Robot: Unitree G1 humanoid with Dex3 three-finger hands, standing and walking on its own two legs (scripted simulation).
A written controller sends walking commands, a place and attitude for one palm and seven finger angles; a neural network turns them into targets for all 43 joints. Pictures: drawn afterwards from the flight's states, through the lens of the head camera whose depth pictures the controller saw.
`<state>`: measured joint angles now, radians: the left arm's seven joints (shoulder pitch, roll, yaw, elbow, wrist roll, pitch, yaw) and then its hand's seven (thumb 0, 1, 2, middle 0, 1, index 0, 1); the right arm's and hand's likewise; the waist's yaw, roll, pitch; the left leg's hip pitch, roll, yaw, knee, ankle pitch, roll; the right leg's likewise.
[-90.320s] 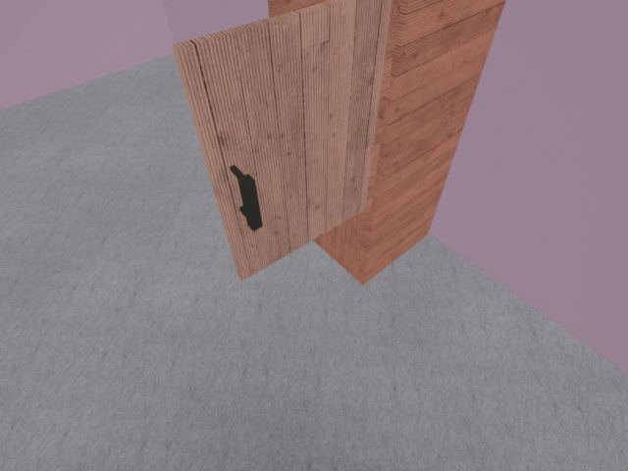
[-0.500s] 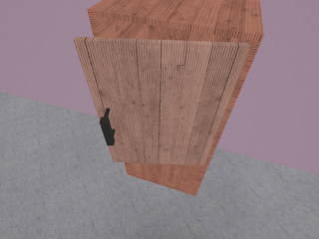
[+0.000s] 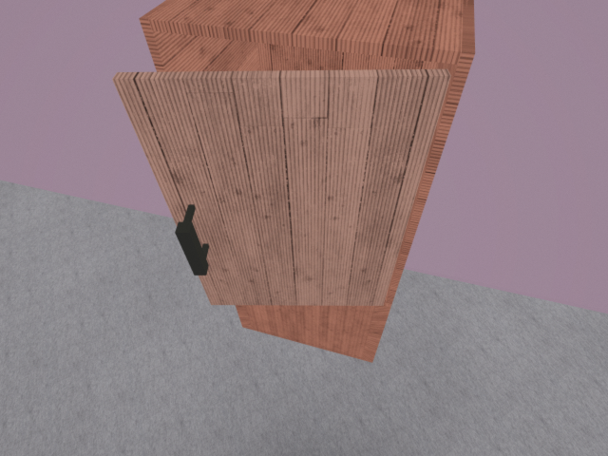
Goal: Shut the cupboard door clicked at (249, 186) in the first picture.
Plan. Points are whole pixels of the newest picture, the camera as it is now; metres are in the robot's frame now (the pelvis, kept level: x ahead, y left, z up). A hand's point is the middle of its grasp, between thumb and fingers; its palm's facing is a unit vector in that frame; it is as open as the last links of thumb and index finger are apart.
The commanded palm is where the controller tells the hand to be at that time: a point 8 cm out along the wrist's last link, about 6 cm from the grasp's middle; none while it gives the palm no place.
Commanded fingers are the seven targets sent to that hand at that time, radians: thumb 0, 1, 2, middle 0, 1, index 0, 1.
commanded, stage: come to a stop and stand still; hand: left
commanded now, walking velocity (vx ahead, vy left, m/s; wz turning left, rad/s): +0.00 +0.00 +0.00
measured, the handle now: (195, 240) +0.47 +0.22 -0.05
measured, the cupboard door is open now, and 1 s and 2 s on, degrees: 15 15 15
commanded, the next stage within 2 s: look again from close up in 0.54 s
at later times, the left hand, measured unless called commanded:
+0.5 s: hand out of the picture +0.03 +0.16 -0.17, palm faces +0.01 -0.98 -0.21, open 7.4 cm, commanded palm none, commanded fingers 0.00 0.90 0.90 -0.20 -0.30 -0.20 -0.30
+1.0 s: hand out of the picture +0.04 +0.15 -0.17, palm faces +0.02 -0.98 -0.21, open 7.4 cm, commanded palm none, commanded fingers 0.00 0.90 0.90 -0.20 -0.30 -0.20 -0.30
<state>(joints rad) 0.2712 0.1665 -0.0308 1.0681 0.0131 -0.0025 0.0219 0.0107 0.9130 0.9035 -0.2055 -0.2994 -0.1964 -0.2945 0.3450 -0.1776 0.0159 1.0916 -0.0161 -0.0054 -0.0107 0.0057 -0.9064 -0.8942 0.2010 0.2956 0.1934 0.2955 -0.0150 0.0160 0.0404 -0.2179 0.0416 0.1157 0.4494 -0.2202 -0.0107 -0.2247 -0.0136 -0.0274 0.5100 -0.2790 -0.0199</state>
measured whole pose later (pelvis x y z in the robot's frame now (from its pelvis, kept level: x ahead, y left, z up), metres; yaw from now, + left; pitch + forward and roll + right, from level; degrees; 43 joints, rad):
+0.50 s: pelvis +0.03 -0.02 +0.00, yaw +0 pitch -1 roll +1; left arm 0.26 0.16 -0.02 1.13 0.02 -0.02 0.03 0.01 0.92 0.90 -0.20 -0.30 -0.20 -0.29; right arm 0.24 -0.16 0.01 1.12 -0.01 -0.02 -0.03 0.01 -0.92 -0.89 0.20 0.30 0.19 0.30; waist 0.01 0.00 0.04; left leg -0.16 0.06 0.10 0.43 -0.24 -0.04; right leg -0.16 0.01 -0.04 0.48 -0.30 -0.04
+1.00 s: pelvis +0.03 -0.02 +0.00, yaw +1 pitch -1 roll +1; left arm 0.26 0.17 -0.01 1.12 0.02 -0.02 0.03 0.01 0.91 0.90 -0.20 -0.30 -0.20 -0.29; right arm 0.25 -0.15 0.01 1.14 -0.01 -0.01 -0.03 0.01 -0.91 -0.89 0.20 0.30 0.19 0.30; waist 0.00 -0.01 0.03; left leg -0.15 0.08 0.09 0.41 -0.24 -0.05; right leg -0.14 0.03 -0.05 0.45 -0.30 -0.05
